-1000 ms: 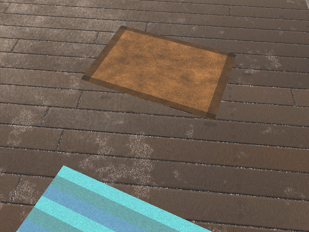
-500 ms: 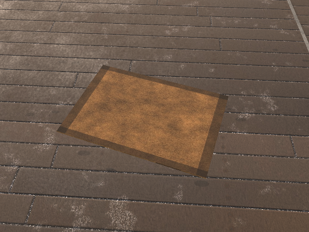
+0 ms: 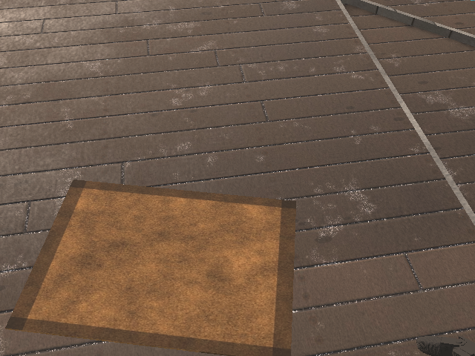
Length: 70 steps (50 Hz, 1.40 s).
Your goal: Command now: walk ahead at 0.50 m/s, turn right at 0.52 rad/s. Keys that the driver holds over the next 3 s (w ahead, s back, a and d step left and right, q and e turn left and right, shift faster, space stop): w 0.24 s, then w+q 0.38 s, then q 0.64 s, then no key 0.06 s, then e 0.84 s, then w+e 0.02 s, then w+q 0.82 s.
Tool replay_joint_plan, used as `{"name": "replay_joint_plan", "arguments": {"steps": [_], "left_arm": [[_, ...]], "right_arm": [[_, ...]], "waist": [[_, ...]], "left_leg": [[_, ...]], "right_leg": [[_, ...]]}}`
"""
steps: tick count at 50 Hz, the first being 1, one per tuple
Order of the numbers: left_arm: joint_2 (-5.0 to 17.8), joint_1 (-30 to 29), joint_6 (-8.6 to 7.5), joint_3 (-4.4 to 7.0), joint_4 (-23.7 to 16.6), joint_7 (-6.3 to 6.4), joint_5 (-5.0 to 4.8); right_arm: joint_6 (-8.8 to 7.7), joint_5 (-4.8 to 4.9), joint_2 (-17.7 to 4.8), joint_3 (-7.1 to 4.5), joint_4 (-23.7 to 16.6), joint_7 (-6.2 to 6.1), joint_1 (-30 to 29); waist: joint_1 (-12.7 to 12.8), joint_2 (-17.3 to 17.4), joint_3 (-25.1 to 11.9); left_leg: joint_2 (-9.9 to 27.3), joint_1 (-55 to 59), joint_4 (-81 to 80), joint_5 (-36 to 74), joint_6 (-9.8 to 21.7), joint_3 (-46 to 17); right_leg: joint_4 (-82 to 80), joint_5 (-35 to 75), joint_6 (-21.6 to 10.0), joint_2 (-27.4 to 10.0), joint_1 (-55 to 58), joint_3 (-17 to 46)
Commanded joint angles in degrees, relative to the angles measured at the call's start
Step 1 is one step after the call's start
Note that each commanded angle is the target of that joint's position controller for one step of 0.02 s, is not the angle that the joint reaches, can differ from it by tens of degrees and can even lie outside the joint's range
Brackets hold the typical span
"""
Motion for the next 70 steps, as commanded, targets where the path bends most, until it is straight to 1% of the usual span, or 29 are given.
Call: {"name": "replay_joint_plan", "arguments": {"steps": [1, 2, 6, 11, 15, 17, 19, 20, 21, 22, 23, 25, 28, 34, 39, 41, 43, 44, 45, 46, 47, 48, 52, 60, 65, 67, 68, 69, 70], "left_arm": [[6.61, -4.88, -0.76, 2.00, -6.38, -0.20, 0.89], [5.09, -3.94, -0.67, 1.69, -6.56, -0.50, 0.50], [1.87, -6.29, -0.76, 0.56, -7.17, -0.72, 0.82], [0.63, -15.44, -2.42, -0.57, -8.56, -2.10, 1.24], [1.73, -22.05, -3.20, -0.34, -11.31, -2.87, 0.62], [3.41, -20.40, -3.68, 0.40, -11.29, -3.07, 0.59], [7.36, -8.50, -3.82, 2.63, -7.90, -2.32, 1.28], [11.85, 2.12, -3.54, 4.01, -6.45, -1.44, 2.37], [15.71, 4.56, -2.89, 4.67, -5.80, -1.22, 2.83], [10.03, 5.08, -2.73, 3.41, -5.76, -1.26, 2.55], [7.75, 1.69, -2.86, 2.50, -5.48, -1.23, 1.96], [3.89, -5.26, -3.33, 1.36, -5.21, -1.65, 1.84], [3.04, -9.02, -4.91, 1.65, -3.90, -1.80, 2.34], [6.11, -10.34, -4.84, 2.88, -1.25, -0.24, 2.55], [9.20, -8.73, -3.01, 3.94, 0.36, 0.89, 0.61], [10.38, -9.88, -2.21, 4.50, 0.20, 1.20, -0.58], [8.66, -9.42, -1.53, 4.04, 0.03, 1.21, -0.73], [4.41, -5.94, -1.61, 2.51, -1.17, 0.88, 2.49], [2.12, 0.76, -1.89, 1.13, -2.36, 0.17, 3.23], [7.31, -3.40, -1.86, 2.16, -1.40, -0.30, 1.73], [7.60, -8.10, -1.56, 2.24, -2.90, -0.15, 0.55], [6.67, -9.23, -1.04, 2.18, -2.36, 0.72, 1.32], [6.27, -8.25, 0.76, 2.46, -1.94, 1.79, 2.54], [4.64, -13.88, 1.05, 1.86, -3.22, 1.88, 2.11], [5.03, -13.59, -0.39, 1.96, -3.29, 0.80, 1.54], [4.51, -10.71, -0.87, 1.93, -2.47, 0.02, 1.65], [4.44, -9.83, -1.06, 1.85, -2.22, -0.36, 2.28], [6.89, -10.67, -1.07, 1.93, -3.09, -0.44, 3.75], [8.34, -15.02, -0.76, 1.73, -3.22, -0.36, 5.01]], "right_arm": [[0.40, -0.25, -5.26, -1.79, -0.28, -0.23, 7.39], [0.19, -0.61, -5.59, -1.80, 0.32, -0.06, 6.98], [-0.71, -0.09, -7.80, -2.56, 3.22, 0.50, 7.84], [0.13, 1.17, -9.91, -2.70, 5.93, 0.44, 10.40], [1.42, 2.16, -11.49, -2.73, 8.77, 0.52, 15.56], [2.20, 2.26, -12.58, -2.92, 9.46, 0.25, 15.80], [2.48, 2.13, -11.79, -2.36, 9.46, -0.05, 14.98], [2.07, 0.70, -8.18, -0.84, 7.61, -0.06, 13.97], [1.16, 1.00, -1.48, 1.20, 6.57, 0.04, 21.32], [0.75, 2.36, -7.78, -0.46, 7.77, 0.05, 18.76], [0.74, 3.21, -10.11, -1.40, 6.26, 0.07, 14.36], [1.58, 1.90, -8.73, -1.58, 5.76, -0.35, 10.84], [3.84, 2.05, -5.08, -1.37, 6.21, -0.30, 13.23], [4.42, 0.89, -3.18, -0.96, 2.78, 0.77, 5.44], [4.85, 0.61, -4.67, -1.62, -1.17, 2.86, 0.19], [5.31, 0.18, -6.80, -2.75, -1.60, 3.13, 2.73], [5.33, 0.03, -11.45, -5.35, 1.05, 2.19, 13.76], [5.63, 0.17, -17.47, -6.57, 0.50, 0.58, 15.57], [5.16, -1.11, -20.46, -6.18, -2.96, 0.64, 11.23], [5.03, -0.38, -15.94, -5.30, -4.39, 1.46, 10.61], [4.68, 0.13, -13.42, -4.51, -4.34, 1.57, 7.99], [4.82, 1.03, -11.45, -4.02, -3.97, 1.31, 5.63], [5.52, -0.54, -10.75, -3.79, -5.26, -0.05, 1.89], [7.41, 0.38, -11.51, -4.23, -5.78, -2.29, 2.51], [8.39, 0.27, -10.72, -4.04, -5.93, -1.95, 3.26], [8.81, 0.58, -9.50, -3.32, -5.89, -1.92, 2.43], [8.88, 0.69, -7.85, -2.64, -5.29, -1.96, 3.72], [8.65, -0.12, -4.77, -1.58, -4.59, -1.87, 6.95], [8.10, -0.24, -4.54, -1.67, -4.85, -1.61, 9.43]], "waist": [[-4.71, 5.20, 0.52], [-3.41, 7.66, 1.17], [-2.66, 7.05, 1.78], [-5.63, 5.01, 1.70], [-7.20, 6.12, 3.21], [-5.11, 7.13, 2.40], [1.68, 6.12, -5.04], [6.29, 1.02, -14.10], [3.13, -14.36, -22.39], [5.39, -8.74, -20.95], [4.55, -7.15, -12.14], [1.08, -4.12, -4.12], [-2.90, -4.35, -0.95], [-2.69, -1.44, 3.33], [-1.46, -2.46, 1.40], [-3.49, -3.24, -0.67], [-8.84, 1.16, -6.66], [-7.09, 14.65, -10.26], [-1.67, 20.04, -20.62], [-6.26, 8.46, -23.88], [-5.50, 6.59, -16.89], [-3.78, 2.38, -11.09], [-0.63, 7.14, -8.13], [-2.97, 9.21, -6.91], [-4.03, 11.07, -7.21], [-2.23, 10.79, -7.68], [-1.70, 9.46, -7.51], [-3.75, 1.58, -7.60], [-8.46, -11.14, -4.16]], "left_leg": [[18.02, 18.28, -15.31, -5.65, 9.34, -21.06], [17.02, 14.68, -16.82, -3.27, 9.56, -18.42], [16.55, 12.17, -20.45, 5.83, 12.23, -11.45], [13.91, 13.88, -19.75, 13.18, 10.03, -3.20], [16.24, 17.84, -17.55, 12.98, 9.36, -5.83], [17.22, 19.81, -14.32, 16.20, 8.25, -7.30], [13.18, 15.61, -0.62, 26.50, 5.40, -4.04], [9.64, 4.43, 16.34, 13.41, 2.74, -1.41], [1.58, -15.93, 35.56, -21.94, -0.58, -0.25], [3.40, -21.01, 43.06, -24.09, -0.55, -6.89], [5.62, -24.43, 44.53, -19.42, -0.20, -6.09], [8.96, -21.35, 40.21, -11.72, -0.65, -4.82], [10.43, -14.99, 37.71, -7.07, -1.56, -5.23], [9.29, -14.54, 19.76, 8.04, -2.19, -2.82], [6.92, -9.79, 9.27, 8.59, 0.04, 0.97], [4.41, -5.74, 7.42, 3.25, 2.08, 3.12], [-0.14, 9.99, -0.23, 11.09, 5.46, 4.21], [11.45, 23.05, 0.79, 39.06, 9.74, -11.76], [24.97, 35.39, -1.99, 40.60, 24.00, -38.69], [22.86, 32.85, -6.23, 28.96, 22.08, -36.18], [20.09, 27.07, -7.40, 20.11, 18.98, -29.81], [16.93, 19.98, -8.43, 13.69, 15.48, -25.43], [12.09, 5.60, -10.97, 14.04, 13.18, -20.03], [9.29, 4.79, -11.24, -5.86, 11.08, -24.32], [9.86, 7.77, -8.12, -0.80, 10.75, -28.22], [9.09, 7.78, -5.09, 3.67, 9.35, -27.38], [7.39, 5.95, -3.21, 2.83, 7.21, -25.43], [3.11, 2.50, 3.44, -6.28, 3.52, -20.03], [-3.68, -0.88, 6.21, -17.22, 0.28, -10.93]], "right_leg": [[6.80, 5.77, 1.07, -8.18, -23.13, 0.09], [5.56, 7.14, 1.15, -9.03, -20.66, -0.36], [-3.36, 12.04, 1.97, -9.68, -20.54, -1.38], [-21.32, 25.38, 1.59, -9.31, -16.24, -5.98], [-29.21, 23.32, 0.52, -7.34, -13.68, -7.16], [-32.74, 20.26, -0.70, -6.06, -9.28, -7.38], [-36.17, 22.28, -3.29, -4.60, 10.52, -8.57], [-33.67, 24.73, -7.07, -15.28, 27.87, 1.77], [-38.39, 15.52, -15.23, -29.39, 44.13, 25.60], [-42.26, 8.13, -14.80, -28.22, 40.54, 29.23], [-43.58, 9.12, -12.56, -26.30, 33.98, 20.44], [-47.68, 15.33, -10.40, -21.43, 20.90, 9.47], [-53.23, 22.69, -10.44, -20.28, 11.47, 0.97], [-53.39, 39.21, -8.48, -17.89, 9.82, -13.90], [-46.87, 46.16, -6.15, -19.73, 15.54, -17.33], [-39.55, 53.10, -4.77, -20.02, 17.60, -17.73], [-19.99, 49.90, -0.79, -14.84, 13.90, -19.91], [-1.24, 15.47, 3.45, -9.78, -0.65, -20.23], [17.32, -17.06, 6.32, 0.07, -16.30, -10.26], [19.20, -12.52, 5.11, -2.90, -17.72, -1.74], [16.69, -7.18, 3.82, -4.45, -20.19, -2.58], [11.95, -3.03, 3.77, -6.66, -20.22, -2.93], [2.65, 3.66, 4.25, -6.34, -11.33, -3.28], [-13.27, 9.21, 6.40, -4.22, -11.09, -1.20], [-23.20, 7.11, 5.02, -3.23, -5.31, -1.88], [-32.75, 12.16, 3.44, -3.57, 0.97, -3.72], [-39.46, 18.40, 2.08, -5.30, 6.16, -3.32], [-43.73, 22.91, -1.01, -14.11, 10.19, 5.58], [-44.59, 30.28, -8.17, -20.14, 6.61, 13.84]]}}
